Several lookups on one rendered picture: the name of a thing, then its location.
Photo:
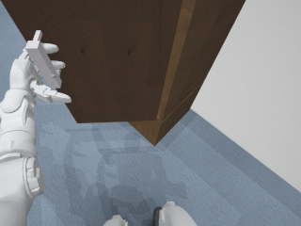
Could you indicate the handle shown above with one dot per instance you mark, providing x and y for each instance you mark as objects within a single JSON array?
[{"x": 35, "y": 49}]

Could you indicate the robot left hand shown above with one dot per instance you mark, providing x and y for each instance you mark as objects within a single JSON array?
[{"x": 23, "y": 73}]

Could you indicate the left robot forearm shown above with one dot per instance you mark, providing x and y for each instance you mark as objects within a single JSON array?
[{"x": 18, "y": 131}]

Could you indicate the robot shin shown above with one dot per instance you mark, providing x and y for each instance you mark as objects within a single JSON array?
[
  {"x": 167, "y": 204},
  {"x": 116, "y": 216}
]

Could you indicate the robot right shin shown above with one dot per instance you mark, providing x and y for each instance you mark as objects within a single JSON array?
[{"x": 167, "y": 204}]

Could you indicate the robot left shin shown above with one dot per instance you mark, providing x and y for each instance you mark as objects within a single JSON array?
[{"x": 116, "y": 216}]

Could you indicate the cupboard door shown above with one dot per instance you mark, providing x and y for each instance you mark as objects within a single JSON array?
[{"x": 116, "y": 52}]

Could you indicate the left robot upper arm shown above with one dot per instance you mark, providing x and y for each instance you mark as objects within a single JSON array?
[{"x": 21, "y": 181}]

